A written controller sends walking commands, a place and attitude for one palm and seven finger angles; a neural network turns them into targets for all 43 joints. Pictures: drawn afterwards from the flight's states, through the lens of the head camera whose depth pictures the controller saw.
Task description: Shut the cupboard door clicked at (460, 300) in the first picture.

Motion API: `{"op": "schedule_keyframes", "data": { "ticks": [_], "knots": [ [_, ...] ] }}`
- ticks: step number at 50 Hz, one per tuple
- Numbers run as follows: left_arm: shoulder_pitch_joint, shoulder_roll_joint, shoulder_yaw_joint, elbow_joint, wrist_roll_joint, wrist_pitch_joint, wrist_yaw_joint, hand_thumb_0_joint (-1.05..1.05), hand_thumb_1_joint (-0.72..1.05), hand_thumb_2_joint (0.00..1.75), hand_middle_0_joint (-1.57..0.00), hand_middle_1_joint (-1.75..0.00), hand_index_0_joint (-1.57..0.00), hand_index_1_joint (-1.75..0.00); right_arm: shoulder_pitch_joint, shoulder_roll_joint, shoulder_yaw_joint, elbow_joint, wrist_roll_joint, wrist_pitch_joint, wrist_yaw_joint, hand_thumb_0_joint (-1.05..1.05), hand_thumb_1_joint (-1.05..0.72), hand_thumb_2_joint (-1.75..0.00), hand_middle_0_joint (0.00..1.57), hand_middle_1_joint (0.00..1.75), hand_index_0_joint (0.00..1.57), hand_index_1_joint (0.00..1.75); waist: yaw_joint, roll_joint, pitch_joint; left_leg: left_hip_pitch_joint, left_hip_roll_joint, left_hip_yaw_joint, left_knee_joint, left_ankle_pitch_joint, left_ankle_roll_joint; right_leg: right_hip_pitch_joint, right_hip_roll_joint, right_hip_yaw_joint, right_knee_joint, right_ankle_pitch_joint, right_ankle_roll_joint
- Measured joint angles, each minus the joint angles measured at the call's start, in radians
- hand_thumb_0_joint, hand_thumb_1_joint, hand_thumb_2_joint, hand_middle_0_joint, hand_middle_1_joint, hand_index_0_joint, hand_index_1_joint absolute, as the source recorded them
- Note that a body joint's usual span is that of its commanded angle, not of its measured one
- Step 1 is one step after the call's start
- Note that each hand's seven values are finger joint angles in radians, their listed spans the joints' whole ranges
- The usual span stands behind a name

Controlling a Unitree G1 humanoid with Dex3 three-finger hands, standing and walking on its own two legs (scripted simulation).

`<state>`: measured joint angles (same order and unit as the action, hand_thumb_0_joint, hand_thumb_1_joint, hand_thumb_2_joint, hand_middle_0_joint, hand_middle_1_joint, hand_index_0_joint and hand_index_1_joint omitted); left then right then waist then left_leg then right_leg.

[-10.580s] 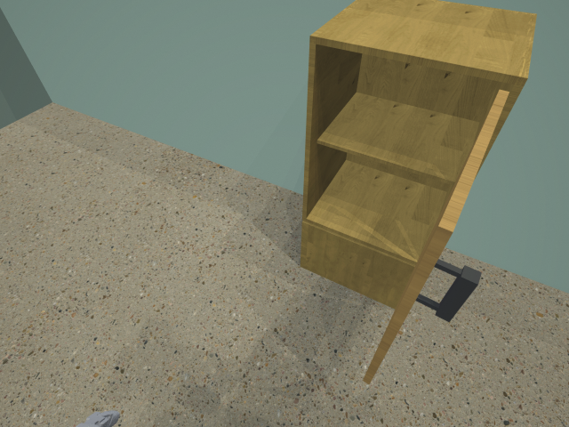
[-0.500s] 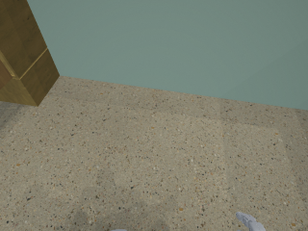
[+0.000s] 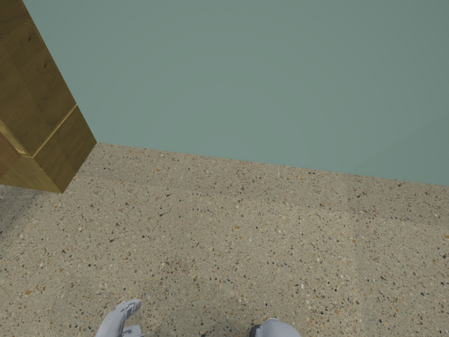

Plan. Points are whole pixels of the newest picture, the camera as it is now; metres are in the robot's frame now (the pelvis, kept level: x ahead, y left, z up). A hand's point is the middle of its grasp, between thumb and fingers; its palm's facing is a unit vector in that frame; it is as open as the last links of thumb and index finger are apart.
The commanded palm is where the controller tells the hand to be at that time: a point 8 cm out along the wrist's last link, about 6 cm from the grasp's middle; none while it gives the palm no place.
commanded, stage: walk to a spot facing it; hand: left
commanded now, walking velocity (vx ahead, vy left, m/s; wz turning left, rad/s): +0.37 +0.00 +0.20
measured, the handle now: out of the picture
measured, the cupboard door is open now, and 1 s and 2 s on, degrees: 86 86 86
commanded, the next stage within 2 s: turn to face it in 0.94 s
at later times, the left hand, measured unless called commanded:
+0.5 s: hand out of the picture +0.09 +0.17 -0.16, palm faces +0.28 -0.95 -0.15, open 7.4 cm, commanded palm none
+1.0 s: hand (133, 191) +0.50 +0.25 -0.14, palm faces +0.06 -0.97 -0.22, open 7.4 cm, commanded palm none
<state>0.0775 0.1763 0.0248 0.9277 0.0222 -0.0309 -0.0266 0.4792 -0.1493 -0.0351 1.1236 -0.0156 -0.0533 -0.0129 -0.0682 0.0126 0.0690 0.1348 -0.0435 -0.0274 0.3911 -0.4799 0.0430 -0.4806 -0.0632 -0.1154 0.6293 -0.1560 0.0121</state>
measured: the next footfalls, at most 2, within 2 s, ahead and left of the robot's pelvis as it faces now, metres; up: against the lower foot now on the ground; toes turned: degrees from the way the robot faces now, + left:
right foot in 0.02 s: +0.17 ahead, -0.11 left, +0.00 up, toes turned -7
left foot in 0.52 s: +0.32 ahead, +0.15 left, +0.00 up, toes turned +17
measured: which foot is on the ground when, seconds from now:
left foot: down 0.00-0.02, up 0.04-0.50, down 0.52-1.00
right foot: up 0.00-0.00, down 0.02-0.52, up 0.54-1.00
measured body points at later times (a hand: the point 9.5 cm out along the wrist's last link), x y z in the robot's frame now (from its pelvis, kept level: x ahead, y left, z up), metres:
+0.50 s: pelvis +0.20 +0.03 +0.01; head +0.21 +0.05 +0.46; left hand +0.07 +0.22 -0.15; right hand +0.36 -0.18 -0.12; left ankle +0.27 +0.14 -0.71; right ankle +0.13 -0.11 -0.72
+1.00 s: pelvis +0.40 +0.05 +0.02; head +0.42 +0.04 +0.47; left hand +0.49 +0.30 -0.12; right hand +0.33 -0.17 -0.14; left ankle +0.28 +0.14 -0.72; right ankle +0.55 -0.06 -0.69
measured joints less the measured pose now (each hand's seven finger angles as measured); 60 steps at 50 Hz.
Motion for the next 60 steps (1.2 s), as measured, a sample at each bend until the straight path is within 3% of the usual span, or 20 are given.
{"op": "schedule_keyframes", "data": {
  "ticks": [2,4,7,11,15,20,25,26,28,30,32,39,46,51,53,54,56,58,60],
  "knots": [
    [0.000,-0.009,0.001,-0.001,0.008,-0.034,0.006,0.01,0.91,0.90,-0.20,-0.30,-0.20,-0.30,0.009,-0.002,-0.006,0.023,0.009,0.013,0.003,0.01,-0.90,-0.89,0.20,0.30,0.20,0.30,0.009,0.008,0.008,-0.106,0.003,-0.008,0.314,-0.041,-0.004,0.033,0.005,-0.016,0.020,0.018,-0.053],
    [0.013,-0.019,0.000,0.007,0.003,-0.044,0.010,0.01,0.91,0.90,-0.20,-0.30,-0.20,-0.30,-0.008,-0.009,-0.015,0.025,0.013,0.024,0.006,0.01,-0.91,-0.89,0.20,0.29,0.20,0.30,0.011,0.024,0.018,-0.263,0.010,-0.018,0.675,-0.011,0.006,0.074,0.006,-0.046,0.049,-0.057,-0.071],
    [0.068,-0.025,0.005,0.039,0.001,-0.039,0.023,0.01,0.91,0.90,-0.20,-0.30,-0.20,-0.30,-0.061,-0.023,-0.027,0.002,0.002,0.037,0.013,0.01,-0.91,-0.89,0.20,0.29,0.20,0.30,0.025,0.024,0.005,-0.467,0.056,0.021,0.894,0.108,0.008,0.153,0.011,-0.064,-0.018,-0.080,-0.065],
    [0.155,-0.012,0.026,0.093,0.002,-0.034,0.045,0.00,0.93,0.90,-0.20,-0.30,-0.20,-0.30,-0.146,-0.034,-0.037,-0.058,-0.011,0.045,0.019,0.01,-0.91,-0.89,0.19,0.29,0.20,0.30,0.033,0.016,-0.020,-0.655,0.120,0.029,0.846,0.214,-0.019,0.241,0.019,-0.082,-0.128,-0.070,-0.063],
    [0.237,0.001,0.026,0.145,0.007,-0.033,0.041,0.00,0.94,0.90,-0.20,-0.30,-0.20,-0.30,-0.217,-0.035,-0.043,-0.099,-0.014,0.047,0.031,0.00,-0.91,-0.90,0.19,0.29,0.20,0.30,0.051,0.009,-0.044,-0.725,0.163,0.045,0.673,0.288,-0.047,0.317,0.025,-0.100,-0.211,-0.075,-0.054],
    [0.312,-0.008,0.016,0.182,0.008,-0.038,0.036,0.01,0.92,0.90,-0.20,-0.30,-0.20,-0.30,-0.290,-0.034,-0.037,-0.116,-0.012,0.042,0.047,0.00,-0.91,-0.90,0.19,0.29,0.20,0.30,0.098,0.005,-0.042,-0.679,0.169,0.085,0.405,0.311,-0.056,0.401,0.020,-0.130,-0.252,-0.117,-0.024],
    [0.376,-0.023,0.011,0.210,0.008,-0.030,0.034,0.01,0.91,0.90,-0.20,-0.30,-0.20,-0.30,-0.348,-0.025,-0.025,-0.131,-0.012,0.023,0.052,0.00,-0.91,-0.90,0.19,0.29,0.20,0.30,0.142,-0.014,-0.030,-0.547,0.123,0.139,0.221,0.261,-0.029,0.451,-0.020,-0.148,-0.181,-0.221,0.030],
    [0.389,-0.028,0.010,0.216,0.006,-0.026,0.033,0.01,0.91,0.90,-0.20,-0.30,-0.20,-0.30,-0.355,-0.024,-0.023,-0.139,-0.015,0.010,0.051,0.00,-0.91,-0.90,0.19,0.29,0.20,0.30,0.141,-0.018,-0.027,-0.519,0.111,0.146,0.189,0.297,-0.006,0.433,-0.039,-0.144,-0.108,-0.258,0.033],
    [0.381,-0.033,0.007,0.231,0.000,-0.005,0.028,0.01,0.91,0.90,-0.20,-0.30,-0.20,-0.30,-0.368,-0.014,-0.019,-0.148,-0.014,-0.013,0.041,0.00,-0.91,-0.90,0.19,0.29,0.20,0.30,0.136,-0.030,-0.007,-0.511,0.092,0.160,0.246,0.266,0.021,0.333,-0.058,-0.068,0.178,-0.320,0.018],
    [0.361,-0.034,0.007,0.236,0.000,0.010,0.026,0.01,0.91,0.90,-0.20,-0.30,-0.20,-0.30,-0.357,-0.002,-0.012,-0.146,-0.009,-0.020,0.030,0.00,-0.91,-0.89,0.19,0.29,0.20,0.30,0.130,-0.033,-0.002,-0.463,0.081,0.174,0.234,0.220,0.027,0.218,-0.051,-0.008,0.423,-0.312,0.004],
    [0.329,-0.033,0.013,0.229,0.004,0.014,0.022,0.01,0.91,0.90,-0.20,-0.30,-0.20,-0.30,-0.329,0.009,-0.011,-0.136,-0.004,-0.022,0.018,0.00,-0.91,-0.89,0.19,0.29,0.20,0.30,0.119,-0.032,-0.009,-0.403,0.071,0.183,0.175,0.221,0.019,0.119,-0.055,0.011,0.536,-0.249,0.002],
    [0.191,-0.011,0.037,0.139,0.014,0.026,0.017,0.01,0.91,0.90,-0.20,-0.30,-0.20,-0.30,-0.215,-0.024,-0.029,-0.092,0.002,-0.032,-0.008,-0.03,-0.95,-0.89,0.20,0.29,0.20,0.30,0.090,-0.037,-0.043,-0.231,0.032,0.202,-0.027,0.246,0.025,-0.096,-0.086,0.044,0.479,-0.047,0.022],
    [0.078,0.006,0.043,0.080,0.009,0.038,0.008,0.01,0.91,0.90,-0.20,-0.30,-0.20,-0.30,-0.095,-0.005,-0.016,-0.026,-0.005,-0.015,-0.005,-0.01,-0.92,-0.89,0.19,0.29,0.20,0.30,0.056,-0.024,-0.032,-0.109,0.035,0.219,-0.103,0.200,-0.007,-0.118,-0.082,0.038,0.243,0.039,0.022],
    [0.028,0.006,0.036,0.064,0.006,0.033,0.007,0.01,0.91,0.90,-0.20,-0.30,-0.20,-0.30,-0.037,0.005,-0.010,0.004,-0.013,-0.007,-0.003,0.00,-0.91,-0.89,0.19,0.29,0.20,0.30,0.014,0.001,0.002,-0.053,0.068,0.248,-0.063,0.107,-0.054,-0.038,-0.037,0.003,0.054,-0.001,-0.017],
    [0.021,0.006,0.029,0.056,0.008,0.013,0.005,0.01,0.91,0.90,-0.20,-0.30,-0.20,-0.30,-0.010,0.010,-0.008,0.020,-0.010,-0.002,-0.001,0.00,-0.91,-0.89,0.19,0.29,0.20,0.30,0.006,0.011,0.010,-0.060,0.097,0.250,0.029,0.039,-0.075,0.036,-0.008,-0.015,-0.030,0.010,-0.036],
    [0.018,0.006,0.028,0.055,0.011,-0.005,0.008,0.01,0.91,0.90,-0.20,-0.30,-0.20,-0.30,-0.003,0.015,-0.007,0.031,-0.005,0.004,0.001,0.00,-0.91,-0.89,0.20,0.29,0.20,0.30,0.010,0.011,0.015,-0.095,0.115,0.245,0.137,0.005,-0.074,0.055,0.000,-0.020,-0.037,0.034,-0.064],
    [0.009,-0.004,0.022,0.058,0.005,-0.031,0.014,0.01,0.91,0.90,-0.20,-0.30,-0.20,-0.30,-0.022,0.017,-0.005,0.039,0.007,0.022,0.001,0.00,-0.91,-0.89,0.20,0.29,0.20,0.30,0.007,0.019,0.038,-0.234,0.120,0.153,0.474,-0.048,-0.061,0.060,0.006,-0.037,0.023,-0.027,-0.092],
    [0.013,-0.021,0.011,0.065,-0.002,-0.033,0.021,0.01,0.91,0.90,-0.20,-0.30,-0.20,-0.30,-0.047,0.014,-0.009,0.034,0.013,0.034,-0.002,0.01,-0.91,-0.89,0.20,0.29,0.20,0.30,0.007,0.027,0.047,-0.363,0.109,0.090,0.718,-0.027,-0.053,0.103,0.007,-0.059,0.005,-0.063,-0.095],
    [0.030,-0.038,0.002,0.075,-0.005,-0.028,0.028,0.01,0.91,0.90,-0.20,-0.30,-0.20,-0.30,-0.084,0.008,-0.013,0.019,0.010,0.047,-0.003,0.01,-0.91,-0.89,0.20,0.29,0.20,0.30,0.013,0.028,0.042,-0.472,0.113,0.071,0.819,0.033,-0.054,0.146,0.008,-0.075,-0.048,-0.055,-0.082]
  ]
}}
